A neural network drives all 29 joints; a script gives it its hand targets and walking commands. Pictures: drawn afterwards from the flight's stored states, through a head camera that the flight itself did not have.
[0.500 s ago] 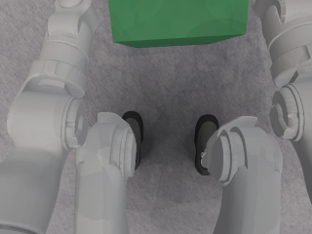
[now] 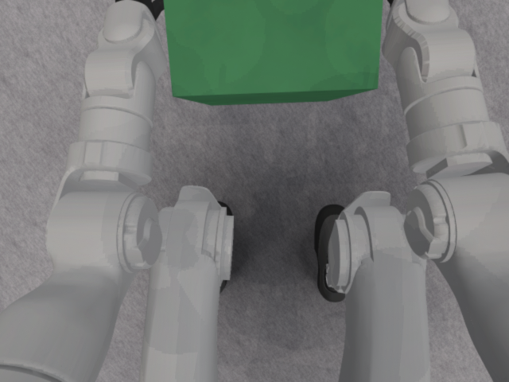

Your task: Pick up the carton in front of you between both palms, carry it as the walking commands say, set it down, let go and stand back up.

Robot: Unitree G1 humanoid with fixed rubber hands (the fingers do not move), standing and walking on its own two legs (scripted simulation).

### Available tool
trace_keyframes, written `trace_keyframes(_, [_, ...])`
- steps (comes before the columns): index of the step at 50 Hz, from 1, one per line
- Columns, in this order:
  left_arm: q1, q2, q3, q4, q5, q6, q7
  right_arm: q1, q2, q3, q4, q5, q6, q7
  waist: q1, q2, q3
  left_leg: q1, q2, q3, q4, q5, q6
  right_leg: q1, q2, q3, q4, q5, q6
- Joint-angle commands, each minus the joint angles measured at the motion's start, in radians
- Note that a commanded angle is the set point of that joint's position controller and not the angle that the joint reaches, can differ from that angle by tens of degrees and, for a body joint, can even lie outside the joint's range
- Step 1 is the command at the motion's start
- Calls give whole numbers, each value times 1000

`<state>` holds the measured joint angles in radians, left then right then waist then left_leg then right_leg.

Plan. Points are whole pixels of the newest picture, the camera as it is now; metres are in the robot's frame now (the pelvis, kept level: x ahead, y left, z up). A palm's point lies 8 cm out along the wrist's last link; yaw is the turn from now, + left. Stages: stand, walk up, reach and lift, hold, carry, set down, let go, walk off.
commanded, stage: reach and lift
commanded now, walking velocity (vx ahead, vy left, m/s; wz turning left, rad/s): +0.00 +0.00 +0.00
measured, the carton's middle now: (269, 21) +0.54 +0.01 -0.20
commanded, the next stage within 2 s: none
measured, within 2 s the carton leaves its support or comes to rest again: neither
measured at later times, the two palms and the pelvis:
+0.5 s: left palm out of the picture +0.49 +0.16 +0.06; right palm out of the picture +0.50 -0.14 +0.06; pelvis -0.01 +0.00 +0.11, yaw -1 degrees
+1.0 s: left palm out of the picture +0.44 +0.15 +0.22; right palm out of the picture +0.45 -0.15 +0.22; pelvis +0.04 +0.00 +0.25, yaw -1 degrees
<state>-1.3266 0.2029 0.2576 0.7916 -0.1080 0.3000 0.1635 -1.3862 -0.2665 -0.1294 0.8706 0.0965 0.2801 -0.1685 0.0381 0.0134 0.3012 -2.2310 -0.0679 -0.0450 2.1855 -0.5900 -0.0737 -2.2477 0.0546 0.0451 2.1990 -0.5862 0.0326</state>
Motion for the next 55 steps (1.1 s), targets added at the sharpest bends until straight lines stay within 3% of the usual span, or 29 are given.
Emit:
trace_keyframes(1, [-778,-1102,-477,-383,-123,-8,-316,-683,1161,384,-370,89,4,309,-13,-88,-2028,734,-90,171,-195,584,34,1019,106,-127,-192,640,-17])
trace_keyframes(5, [-665,-1132,-406,-251,-25,24,-325,-520,1240,293,-184,-5,48,332,-1,-70,-1605,633,-92,163,-303,362,40,755,110,-130,-311,380,-17])
trace_keyframes(8, [-590,-1125,-254,-101,106,41,-334,-449,1246,149,-20,-107,66,358,22,-63,-1329,548,-89,156,-389,198,53,576,113,-133,-390,190,-21])
trace_keyframes(13, [-562,-1124,-143,-40,204,51,-342,-444,1225,19,48,-191,72,376,30,-66,-1285,575,-91,150,-492,133,61,568,120,-131,-490,110,-24])
trace_keyframes(18, [-578,-1178,-182,-83,196,64,-357,-447,1247,18,12,-209,81,380,3,-47,-1412,673,-97,147,-555,156,53,673,123,-131,-561,136,-25])
trace_keyframes(27, [-481,-1289,-371,-218,100,110,-382,-362,1366,211,-175,-121,126,386,-17,-25,-1664,894,-104,140,-645,306,40,936,122,-123,-651,297,-13])
trace_keyframes(32, [-357,-1309,-410,-228,92,115,-383,-257,1411,278,-210,-91,133,388,-3,-45,-1604,955,-106,124,-712,342,44,1018,125,-108,-717,339,-1])
trace_keyframes(39, [-192,-1326,-408,-198,116,94,-383,-104,1443,292,-196,-107,112,377,2,-64,-1438,1034,-107,95,-827,335,50,1115,125,-74,-842,341,4])
trace_keyframes(55, [102,-1374,-459,-215,154,60,-379,192,1473,325,-231,-148,76,372,-18,-22,-1199,1390,-91,27,-1139,378,64,1437,106,-13,-1152,385,-17])
